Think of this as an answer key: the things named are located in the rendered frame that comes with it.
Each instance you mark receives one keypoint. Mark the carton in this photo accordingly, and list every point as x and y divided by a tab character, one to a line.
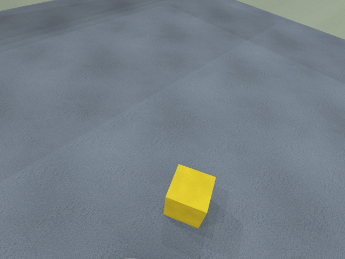
188	196

